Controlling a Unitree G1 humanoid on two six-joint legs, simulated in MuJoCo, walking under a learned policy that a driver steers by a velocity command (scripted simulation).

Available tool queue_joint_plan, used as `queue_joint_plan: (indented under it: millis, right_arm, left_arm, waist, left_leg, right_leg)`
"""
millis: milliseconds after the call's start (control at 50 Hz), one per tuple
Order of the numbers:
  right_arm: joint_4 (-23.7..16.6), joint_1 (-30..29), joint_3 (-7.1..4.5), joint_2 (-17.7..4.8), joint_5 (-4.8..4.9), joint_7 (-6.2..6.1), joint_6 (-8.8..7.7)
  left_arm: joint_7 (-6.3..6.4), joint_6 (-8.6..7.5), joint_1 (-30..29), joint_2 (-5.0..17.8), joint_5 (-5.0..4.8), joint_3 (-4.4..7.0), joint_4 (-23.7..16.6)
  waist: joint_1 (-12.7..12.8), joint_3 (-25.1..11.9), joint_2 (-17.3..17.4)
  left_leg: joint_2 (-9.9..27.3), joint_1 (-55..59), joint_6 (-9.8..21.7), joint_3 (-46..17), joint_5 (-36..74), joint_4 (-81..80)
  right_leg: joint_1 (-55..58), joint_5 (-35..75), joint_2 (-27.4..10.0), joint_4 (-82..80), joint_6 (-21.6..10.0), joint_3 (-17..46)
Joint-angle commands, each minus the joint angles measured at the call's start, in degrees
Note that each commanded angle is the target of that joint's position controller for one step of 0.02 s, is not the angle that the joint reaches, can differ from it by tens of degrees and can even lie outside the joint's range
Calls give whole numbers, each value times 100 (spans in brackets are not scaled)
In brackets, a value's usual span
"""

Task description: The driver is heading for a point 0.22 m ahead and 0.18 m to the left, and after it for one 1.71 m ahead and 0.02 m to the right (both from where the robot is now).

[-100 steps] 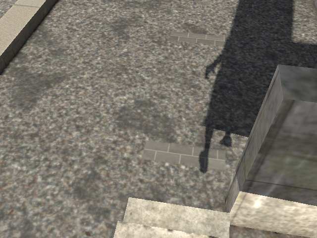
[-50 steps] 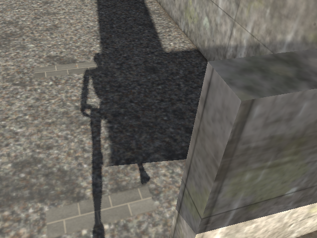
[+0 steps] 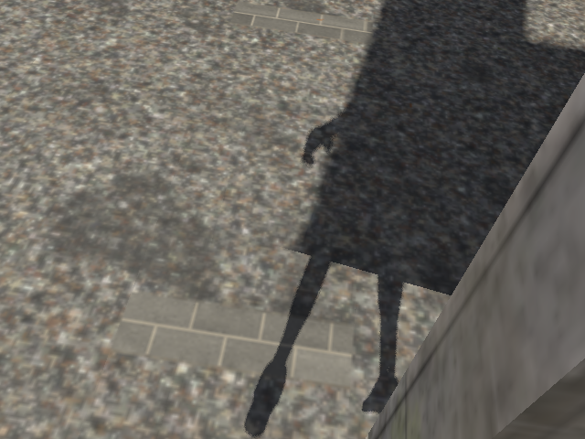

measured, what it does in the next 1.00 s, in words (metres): goes down, turning left: right foot 0.05 m lower, then right foot 0.19 m lower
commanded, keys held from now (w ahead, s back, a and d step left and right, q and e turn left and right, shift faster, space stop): w+q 1.00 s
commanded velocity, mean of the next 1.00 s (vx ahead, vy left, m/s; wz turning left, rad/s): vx -0.02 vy -0.07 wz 0.59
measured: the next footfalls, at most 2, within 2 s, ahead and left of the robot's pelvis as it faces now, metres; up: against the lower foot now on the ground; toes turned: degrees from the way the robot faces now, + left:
right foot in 0.02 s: +0.05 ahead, -0.15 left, -0.05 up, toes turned +11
right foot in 0.30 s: +0.17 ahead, -0.17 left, -0.19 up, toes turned +15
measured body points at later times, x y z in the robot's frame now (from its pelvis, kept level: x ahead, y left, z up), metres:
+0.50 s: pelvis +0.02 -0.17 -0.10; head +0.07 -0.23 +0.35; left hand -0.01 +0.10 -0.19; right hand +0.17 -0.37 -0.26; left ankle -0.02 -0.05 -0.53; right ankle +0.13 -0.19 -0.84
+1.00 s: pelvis -0.05 -0.44 -0.07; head +0.04 -0.47 +0.37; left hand +0.13 -0.09 -0.03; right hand +0.09 -0.62 -0.23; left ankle -0.15 -0.19 -0.58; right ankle +0.02 -0.58 -0.83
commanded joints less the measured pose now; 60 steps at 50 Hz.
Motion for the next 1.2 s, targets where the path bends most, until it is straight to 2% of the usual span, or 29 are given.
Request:
queue_joint_plan:
  millis: [20,60,100,140,180,200,260,300,320,360,400,500,560,600,640,660,680,720,780,820,860,900,960,1020,1080,1120,1160,1180,1200]
  right_arm:
    - [-389,-474,-271,-980,32,-66,-194]
    - [-896,-1309,-102,-644,-18,52,-186]
    - [-1175,-1177,-141,-428,89,211,-162]
    - [-995,-1811,-57,-449,-28,102,-129]
    - [-697,-1582,-78,-156,58,-61,-142]
    - [-521,-789,-192,-194,188,-133,-131]
    - [-22,-524,-92,240,82,-223,46]
    - [-86,-984,-217,439,164,-93,-6]
    - [-351,-1049,-238,510,-12,-27,7]
    - [-622,-341,-254,350,179,42,-161]
    - [-371,-680,-342,-195,113,-60,-174]
    - [-17,706,-412,-160,-144,-33,255]
    - [144,1573,-306,-118,-355,159,477]
    - [-34,1216,-174,337,-433,333,587]
    - [178,1704,-3,347,-491,420,393]
    - [-165,699,40,320,-443,388,-69]
    - [-650,-438,146,369,-585,370,-314]
    - [-432,108,75,39,40,341,-1036]
    - [-254,1505,-47,-316,402,-123,-911]
    - [-909,-126,51,-214,349,-204,-641]
    - [-807,785,-150,-310,198,-225,-224]
    - [-528,623,-246,-103,145,-57,-13]
    - [-854,-187,-102,856,179,190,382]
    - [-903,469,-94,1032,241,408,437]
    - [-748,663,-208,537,175,611,153]
    - [-593,1063,-324,-268,-11,1101,-277]
    - [-749,85,-44,293,-119,1106,-226]
    - [-1089,-191,64,432,190,1037,-13]
    - [-928,-168,1,180,229,1055,48]
  left_arm:
    - [-87,-30,218,-14,-62,-35,-576]
    - [-57,-71,1553,286,-114,59,-311]
    - [70,-72,982,587,-10,91,-498]
    - [119,-6,1398,318,-171,132,-643]
    - [-146,20,1135,-93,-75,104,-600]
    - [-189,20,638,150,-185,156,-493]
    - [-105,-123,2104,-85,-325,142,77]
    - [-49,-42,3351,-611,-317,-59,352]
    - [28,7,3232,-386,-180,-175,428]
    - [79,25,2085,1070,242,218,469]
    - [375,-6,1321,164,321,-124,101]
    - [432,-100,765,-8,-113,-452,-322]
    - [562,-132,267,265,-129,-261,-556]
    - [732,95,-294,87,-553,-141,-743]
    - [769,471,-1047,375,-548,107,-1292]
    - [910,678,-903,846,-573,358,-1497]
    - [1093,701,-1061,816,-346,320,-1842]
    - [1157,816,-1574,331,191,-53,-2594]
    - [985,692,-2140,297,13,-242,-2194]
    - [739,685,-1186,-108,5,-404,-2034]
    - [878,604,-760,-116,-56,-495,-1558]
    - [678,421,-37,-471,-457,-496,-1024]
    - [464,430,-494,-885,-83,-668,-1010]
    - [188,225,-1907,-790,303,-713,-997]
    - [476,221,-1214,-245,-10,-534,-456]
    - [502,83,-954,585,-74,22,-255]
    - [549,110,-921,1054,-216,359,-76]
    - [604,97,-1675,1500,-384,574,-102]
    - [646,140,-1418,652,-357,350,55]
  waist:
    - [179,-484,1672]
    - [978,-122,640]
    - [315,264,-1036]
    - [1047,322,-677]
    - [720,-147,2151]
    - [-171,-48,1756]
    - [643,-361,1008]
    - [1427,-33,-175]
    - [923,-53,-1098]
    - [-110,-388,-3445]
    - [73,-432,-2222]
    - [-319,-616,-44]
    - [-723,-590,-203]
    - [-779,-577,192]
    - [-1172,197,2291]
    - [-721,601,5288]
    - [-500,778,4348]
    - [-777,1018,2428]
    - [-1374,-494,-265]
    - [-173,-724,-558]
    - [-590,-328,-1882]
    - [-333,-16,-969]
    - [-75,707,974]
    - [-629,-1,713]
    - [-549,-547,1023]
    - [-884,-624,68]
    - [-577,-931,99]
    - [-750,-1220,-1025]
    - [-443,-1267,-921]
  left_leg:
    - [465,-38,1183,-1118,1584,-1415]
    - [-136,-1426,632,1046,1357,-393]
    - [-622,-1830,442,2210,1437,-323]
    - [-543,66,639,2282,1870,-973]
    - [127,2613,842,718,2775,-1893]
    - [67,1642,921,141,2046,-1305]
    - [-436,-417,651,1160,1209,544]
    - [-703,-1814,380,1445,286,2247]
    - [-684,-2987,270,1691,-291,2711]
    - [-178,-3427,72,1885,907,3373]
    - [-325,-3043,25,1832,1641,4063]
    - [-712,-1315,194,1770,1851,6202]
    - [-795,8,822,2115,930,3925]
    - [-115,535,1196,697,736,268]
    - [-510,-162,2003,657,1107,-3257]
    - [733,-1170,2793,-2851,3744,-3746]
    - [1221,-1970,2660,-3694,3433,-3506]
    - [1899,-700,1743,-4021,7034,-1577]
    - [1409,2403,1118,-2501,6734,-1173]
    - [1056,2390,752,-2017,6481,-1218]
    - [441,-951,293,-1051,3213,-441]
    - [-228,-2790,415,13,-115,796]
    - [-1072,-2266,314,929,-578,2759]
    - [-1286,-1812,-143,875,254,4246]
    - [-1001,-2314,-167,739,2380,3373]
    - [151,-2939,-239,643,3632,822]
    - [702,-3098,-87,861,3682,-332]
    - [1763,-2686,-49,338,3744,-739]
    - [1485,-2598,-159,321,3332,-1137]
  right_leg:
    - [848,-31,11,-1129,-139,-277]
    - [1635,-1496,-182,-3058,-294,-8]
    - [1941,-3772,-943,-5189,-370,1866]
    - [963,-1778,-361,-5892,146,1049]
    - [1009,646,-464,-5592,26,-58]
    - [1892,1455,-910,-6065,-288,515]
    - [4179,2922,-1219,-5740,45,265]
    - [4626,1427,-1318,-5222,204,395]
    - [5031,1643,-1418,-4247,281,348]
    - [3708,-602,-1767,-4793,-407,1380]
    - [2848,-278,-1738,-4700,-614,1021]
    - [2327,940,-1868,-4775,-872,362]
    - [2762,1248,-1419,-5755,48,-365]
    - [2954,-439,-1804,-5636,174,116]
    - [3380,-1155,353,-3073,1165,-1212]
    - [1687,-4111,649,1700,1334,-139]
    - [270,-5566,429,4509,1450,884]
    - [-2497,-8079,66,7134,1657,2357]
    - [-3008,-6831,-309,6414,1763,1497]
    - [-2058,-6234,-787,2457,1428,1313]
    - [923,-3865,-1070,-970,403,939]
    - [3245,687,-826,-3244,65,512]
    - [3016,4159,-1367,-6277,-583,-4]
    - [2868,4319,-1317,-6042,-266,-500]
    - [3378,5489,-1483,-4316,605,-485]
    - [4727,6939,-2661,-3963,159,-537]
    - [5379,7625,-2989,-4047,331,-296]
    - [4777,6964,-3880,-4120,-176,1438]
    - [5348,7200,-3380,-3976,-192,864]
Keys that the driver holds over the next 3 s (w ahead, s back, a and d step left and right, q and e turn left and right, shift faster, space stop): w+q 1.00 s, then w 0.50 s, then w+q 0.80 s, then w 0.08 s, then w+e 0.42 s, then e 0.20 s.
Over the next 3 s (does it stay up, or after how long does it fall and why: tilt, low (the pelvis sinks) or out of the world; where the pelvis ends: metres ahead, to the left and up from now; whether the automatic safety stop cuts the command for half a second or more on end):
stays up -0.37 -0.56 -0.27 its command is cut before an obstacle from the start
